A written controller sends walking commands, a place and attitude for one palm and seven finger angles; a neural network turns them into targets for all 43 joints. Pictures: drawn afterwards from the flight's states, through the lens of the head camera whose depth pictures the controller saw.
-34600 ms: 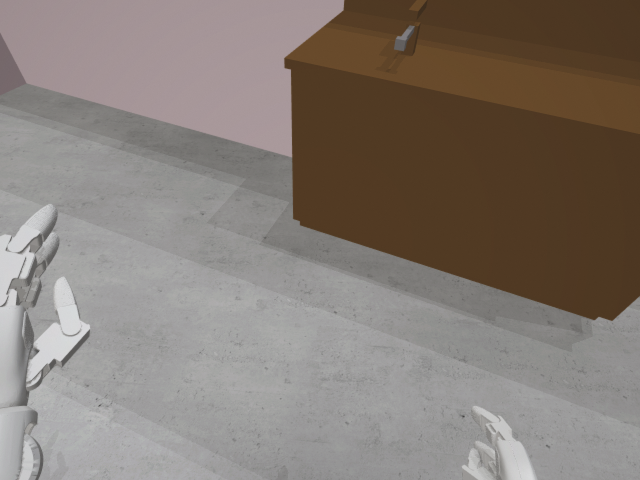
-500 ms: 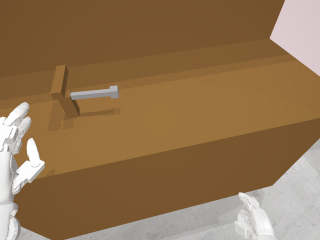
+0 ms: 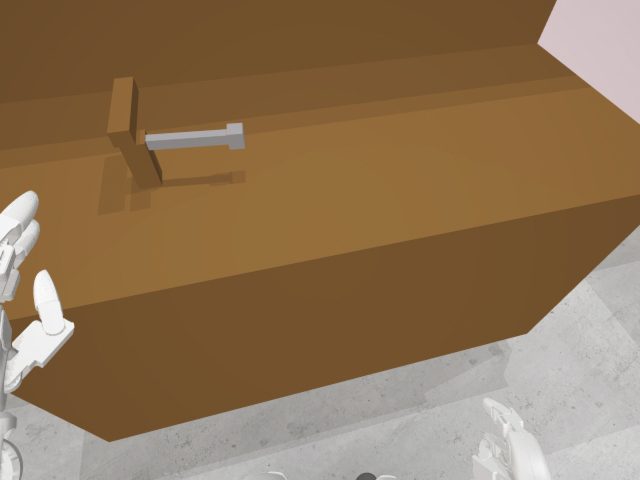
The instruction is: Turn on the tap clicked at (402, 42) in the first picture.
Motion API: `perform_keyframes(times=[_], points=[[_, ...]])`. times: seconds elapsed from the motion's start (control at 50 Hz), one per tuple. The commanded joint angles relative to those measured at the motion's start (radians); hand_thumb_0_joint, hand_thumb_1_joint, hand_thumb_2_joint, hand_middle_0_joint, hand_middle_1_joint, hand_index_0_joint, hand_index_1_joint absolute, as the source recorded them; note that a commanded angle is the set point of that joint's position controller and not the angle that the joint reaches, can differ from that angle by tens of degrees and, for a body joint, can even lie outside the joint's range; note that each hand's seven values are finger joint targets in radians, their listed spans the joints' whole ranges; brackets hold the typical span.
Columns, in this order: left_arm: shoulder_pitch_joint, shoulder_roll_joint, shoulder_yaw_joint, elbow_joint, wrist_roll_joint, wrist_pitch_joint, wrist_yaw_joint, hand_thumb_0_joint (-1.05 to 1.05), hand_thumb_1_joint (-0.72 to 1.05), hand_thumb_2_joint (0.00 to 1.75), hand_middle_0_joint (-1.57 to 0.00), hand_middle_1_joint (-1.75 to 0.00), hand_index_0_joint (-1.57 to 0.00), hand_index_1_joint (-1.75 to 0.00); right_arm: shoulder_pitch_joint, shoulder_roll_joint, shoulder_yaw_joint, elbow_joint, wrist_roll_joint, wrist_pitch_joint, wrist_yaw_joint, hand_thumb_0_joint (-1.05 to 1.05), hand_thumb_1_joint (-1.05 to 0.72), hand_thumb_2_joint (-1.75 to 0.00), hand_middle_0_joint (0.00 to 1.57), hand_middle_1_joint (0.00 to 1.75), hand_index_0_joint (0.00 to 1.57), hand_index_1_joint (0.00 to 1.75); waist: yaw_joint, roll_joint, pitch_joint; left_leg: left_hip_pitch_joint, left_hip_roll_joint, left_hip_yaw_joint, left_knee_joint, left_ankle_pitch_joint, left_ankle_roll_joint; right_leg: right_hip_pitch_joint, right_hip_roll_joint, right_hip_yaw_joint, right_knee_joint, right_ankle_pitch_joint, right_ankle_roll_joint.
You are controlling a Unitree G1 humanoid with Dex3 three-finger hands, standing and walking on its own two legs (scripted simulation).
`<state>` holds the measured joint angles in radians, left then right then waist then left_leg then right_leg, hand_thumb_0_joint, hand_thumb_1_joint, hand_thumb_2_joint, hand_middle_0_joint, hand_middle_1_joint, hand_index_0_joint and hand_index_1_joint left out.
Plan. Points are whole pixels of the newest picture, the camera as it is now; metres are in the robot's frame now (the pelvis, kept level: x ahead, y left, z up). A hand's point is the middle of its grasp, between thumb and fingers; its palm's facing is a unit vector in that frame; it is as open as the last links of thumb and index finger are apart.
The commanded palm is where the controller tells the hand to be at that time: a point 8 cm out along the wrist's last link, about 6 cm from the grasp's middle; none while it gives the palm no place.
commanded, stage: step back with the hand held close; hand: left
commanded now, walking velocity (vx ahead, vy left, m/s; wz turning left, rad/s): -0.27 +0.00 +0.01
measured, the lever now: (235, 136) +0.57 +0.17 +0.09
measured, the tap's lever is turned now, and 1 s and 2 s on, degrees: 84 84 84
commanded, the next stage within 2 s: stop stepping back and stand still in 0.68 s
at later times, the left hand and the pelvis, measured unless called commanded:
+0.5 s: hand out of the picture +0.16 +0.26 +0.18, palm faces +0.47 -0.78 -0.41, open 7.4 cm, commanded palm +0.10 +0.29 +0.19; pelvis -0.05 +0.00 +0.00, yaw +2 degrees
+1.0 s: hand out of the picture +0.09 +0.21 +0.15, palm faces +0.28 -0.86 -0.42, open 7.4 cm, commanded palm +0.03 +0.26 +0.19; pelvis -0.14 -0.01 +0.00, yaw -2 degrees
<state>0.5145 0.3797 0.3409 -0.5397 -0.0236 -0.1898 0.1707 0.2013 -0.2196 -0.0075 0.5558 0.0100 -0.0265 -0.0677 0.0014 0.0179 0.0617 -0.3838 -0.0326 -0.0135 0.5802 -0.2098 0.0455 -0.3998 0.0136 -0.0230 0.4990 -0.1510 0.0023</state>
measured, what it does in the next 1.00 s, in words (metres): walks backwards: right foot, then left foot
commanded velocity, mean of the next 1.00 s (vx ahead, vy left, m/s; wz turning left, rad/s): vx -0.26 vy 0.00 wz -0.01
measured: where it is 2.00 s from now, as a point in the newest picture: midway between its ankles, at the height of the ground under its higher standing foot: outside the picture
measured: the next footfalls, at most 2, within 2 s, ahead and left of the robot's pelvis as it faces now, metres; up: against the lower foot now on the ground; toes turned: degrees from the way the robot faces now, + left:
right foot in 0.66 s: -0.09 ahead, -0.11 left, +0.00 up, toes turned +0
left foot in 0.90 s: -0.14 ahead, +0.11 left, +0.00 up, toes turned +4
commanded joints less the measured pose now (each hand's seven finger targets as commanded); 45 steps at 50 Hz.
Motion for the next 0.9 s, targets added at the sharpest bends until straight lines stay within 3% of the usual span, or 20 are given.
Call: perform_keyframes(times=[0.0,0.08,0.12,0.18,0.22,0.26,0.3,0.34,0.36,0.42,0.48,0.56,0.6,0.64,0.66,0.68,0.72,0.76,0.84,0.88], points=[[-0.066,0.157,0.14,-0.217,0.021,-0.065,0.02,0.0,0.9,0.9,-0.2,-0.3,-0.2,-0.3,-0.102,-0.125,-0.048,-0.161,0.0,-0.071,-0.021,0.0,-0.9,-0.9,0.2,0.3,0.2,0.3,0.011,0.119,-0.174,-0.237,0.209,-0.244,-0.329,-0.331,0.059,0.348,0.001,0.061,0.141,0.007,0.014],[-0.051,0.171,0.161,-0.187,0.022,-0.066,0.01,0.0,0.9,0.9,-0.2,-0.3,-0.2,-0.3,-0.114,-0.131,-0.051,-0.153,-0.011,-0.073,-0.014,0.0,-0.9,-0.9,0.2,0.3,0.2,0.3,0.011,0.099,-0.118,-0.265,0.188,-0.217,-0.26,-0.268,0.063,0.325,-0.02,0.117,0.109,0.075,0.0],[-0.08,0.141,0.116,-0.213,0.013,-0.063,0.003,0.0,0.9,0.9,-0.2,-0.3,-0.2,-0.3,-0.103,-0.118,-0.053,-0.149,-0.005,-0.065,-0.007,0.0,-0.9,-0.9,0.2,0.3,0.2,0.3,0.004,-0.03,-0.158,-0.146,0.135,-0.144,-0.133,-0.186,0.02,0.232,-0.085,0.185,0.007,0.095,-0.027],[-0.072,0.18,0.133,-0.247,-0.003,-0.062,0.012,0.0,0.9,0.9,-0.2,-0.3,-0.2,-0.3,-0.084,-0.105,-0.06,-0.124,-0.005,-0.052,0.003,0.0,-0.9,-0.9,0.2,0.3,0.2,0.3,-0.01,-0.1,-0.188,-0.003,0.066,-0.078,0.067,-0.181,-0.026,0.061,-0.232,0.33,-0.152,-0.02,-0.113],[-0.044,0.178,0.127,-0.273,-0.01,-0.065,0.018,0.0,0.9,0.9,-0.2,-0.3,-0.2,-0.3,-0.086,-0.083,-0.049,-0.116,-0.004,-0.048,0.01,0.0,-0.9,-0.9,0.2,0.3,0.2,0.3,-0.016,-0.121,-0.23,0.088,0.056,-0.058,0.135,-0.108,-0.04,0.009,-0.283,0.299,-0.151,0.051,-0.134],[-0.006,0.186,0.147,-0.278,-0.016,-0.066,0.021,0.0,0.9,0.9,-0.2,-0.3,-0.2,-0.3,-0.101,-0.084,-0.05,-0.122,-0.001,-0.043,0.01,0.0,-0.9,-0.9,0.2,0.3,0.2,0.3,-0.016,-0.083,-0.22,0.099,0.079,-0.081,0.074,-0.105,-0.029,-0.027,-0.246,0.247,-0.114,0.026,-0.109],[0.019,0.194,0.173,-0.292,-0.015,-0.073,0.025,0.0,0.9,0.9,-0.2,-0.3,-0.2,-0.3,-0.116,-0.094,-0.048,-0.134,-0.002,-0.042,-0.002,0.0,-0.9,-0.9,0.2,0.3,0.2,0.3,-0.011,0.024,-0.202,0.033,0.156,-0.159,-0.1,-0.122,-0.001,-0.006,-0.126,0.157,-0.007,-0.066,-0.049],[-0.012,0.184,0.198,-0.3,0.004,-0.09,0.022,0.0,0.9,0.9,-0.2,-0.3,-0.2,-0.3,-0.14,-0.127,-0.055,-0.152,-0.008,-0.065,-0.011,0.0,-0.9,-0.9,0.2,0.3,0.2,0.3,-0.003,0.274,-0.183,-0.275,0.323,-0.329,-0.406,-0.509,0.072,0.234,0.04,0.058,0.291,-0.195,0.015],[-0.035,0.182,0.203,-0.281,0.02,-0.086,0.022,0.0,0.9,0.9,-0.2,-0.3,-0.2,-0.3,-0.122,-0.122,-0.056,-0.138,-0.023,-0.08,-0.016,0.0,-0.9,-0.9,0.2,0.3,0.2,0.3,-0.008,0.304,-0.17,-0.363,0.383,-0.407,-0.5,-0.551,0.115,0.285,0.076,0.064,0.503,-0.207,0.026],[-0.077,0.139,0.142,-0.22,-0.003,-0.062,0.021,0.0,0.9,0.9,-0.2,-0.3,-0.2,-0.3,-0.099,-0.09,-0.064,-0.089,-0.023,-0.11,-0.005,0.0,-0.9,-0.9,0.2,0.3,0.2,0.3,0.008,0.093,-0.194,0.067,0.34,-0.297,-0.345,-0.106,0.098,-0.04,0.034,0.1,0.525,-0.315,0.012],[-0.141,0.078,0.045,-0.234,-0.006,-0.04,0.015,0.0,0.9,0.9,-0.2,-0.3,-0.2,-0.3,-0.116,-0.089,-0.043,-0.066,-0.02,-0.127,0.004,0.0,-0.9,-0.9,0.2,0.3,0.2,0.3,0.004,0.213,-0.186,0.173,0.303,-0.23,-0.381,-0.148,0.063,-0.03,0.028,0.063,0.376,-0.317,0.009],[-0.187,0.096,0.023,-0.223,-0.011,-0.01,0.004,0.0,0.9,0.9,-0.2,-0.3,-0.2,-0.3,-0.124,-0.091,-0.029,-0.045,-0.024,-0.116,0.01,0.0,-0.9,-0.9,0.2,0.3,0.2,0.3,0.017,0.222,-0.224,0.18,0.248,-0.167,-0.436,-0.216,0.001,0.104,0.071,0.005,0.064,-0.307,-0.022],[-0.16,0.124,0.053,-0.233,-0.017,-0.022,-0.005,0.0,0.9,0.9,-0.2,-0.3,-0.2,-0.3,-0.121,-0.079,-0.03,-0.048,-0.029,-0.094,0.01,0.0,-0.9,-0.9,0.2,0.3,0.2,0.3,0.02,0.189,-0.241,0.201,0.197,-0.094,-0.31,-0.106,-0.042,0.153,0.03,0.014,-0.203,-0.15,-0.047],[-0.158,0.198,0.1,-0.27,-0.028,-0.055,-0.012,0.0,0.9,0.9,-0.2,-0.3,-0.2,-0.3,-0.136,-0.047,-0.022,-0.063,-0.021,-0.068,0.01,0.0,-0.9,-0.9,0.2,0.3,0.2,0.3,0.014,-0.111,-0.227,0.227,0.065,0.037,0.162,-0.123,-0.103,-0.011,-0.239,0.23,-0.345,0.067,-0.148],[-0.181,0.231,0.121,-0.307,-0.033,-0.075,-0.008,0.0,0.9,0.9,-0.2,-0.3,-0.2,-0.3,-0.176,-0.034,-0.01,-0.086,-0.02,-0.075,0.003,0.0,-0.9,-0.9,0.2,0.3,0.2,0.3,0.032,-0.202,-0.202,0.09,-0.003,0.073,0.421,-0.26,-0.115,-0.011,-0.353,0.282,-0.326,0.325,-0.195],[-0.14,0.232,0.136,-0.274,-0.03,-0.065,-0.016,0.0,0.9,0.9,-0.2,-0.3,-0.2,-0.3,-0.165,-0.053,-0.033,-0.09,-0.003,-0.078,0.007,0.0,-0.9,-0.9,0.2,0.3,0.2,0.3,0.035,-0.369,-0.261,-0.094,-0.05,0.016,0.607,-0.36,-0.112,0.128,-0.348,0.261,-0.225,0.656,-0.203],[-0.021,0.173,0.135,-0.188,-0.031,-0.056,-0.035,0.0,0.9,0.9,-0.2,-0.3,-0.2,-0.3,-0.188,-0.006,0.009,-0.117,0.002,-0.06,0.003,0.0,-0.9,-0.9,0.2,0.3,0.2,0.3,0.013,-0.24,-0.187,-0.212,0.023,0.003,0.602,-0.321,-0.089,0.277,-0.302,0.156,-0.097,0.858,-0.168],[-0.036,0.159,0.141,-0.161,-0.033,-0.068,-0.027,0.0,0.9,0.9,-0.2,-0.3,-0.2,-0.3,-0.201,-0.019,0.018,-0.117,-0.006,-0.043,-0.007,0.0,-0.9,-0.9,0.2,0.3,0.2,0.3,-0.002,-0.122,-0.18,-0.165,0.046,0.037,0.342,-0.321,-0.088,0.344,-0.281,0.151,-0.037,0.952,-0.15],[0.011,0.157,0.148,-0.225,-0.036,-0.052,-0.002,0.0,0.9,0.9,-0.2,-0.3,-0.2,-0.3,-0.114,-0.089,-0.031,-0.152,0.023,-0.04,-0.01,0.0,-0.9,-0.9,0.2,0.3,0.2,0.3,-0.023,-0.027,-0.296,0.197,0.073,0.062,-0.233,0.221,-0.055,0.342,-0.184,0.131,0.087,0.553,-0.061],[0.04,0.159,0.123,-0.257,-0.036,-0.034,0.004,0.0,0.9,0.9,-0.2,-0.3,-0.2,-0.3,-0.085,-0.138,-0.067,-0.178,0.048,-0.062,0.002,0.0,-0.9,-0.9,0.2,0.3,0.2,0.3,0.0,0.124,-0.285,0.462,0.281,-0.108,-0.171,0.78,0.018,0.065,-0.063,0.061,0.151,-0.108,-0.007]])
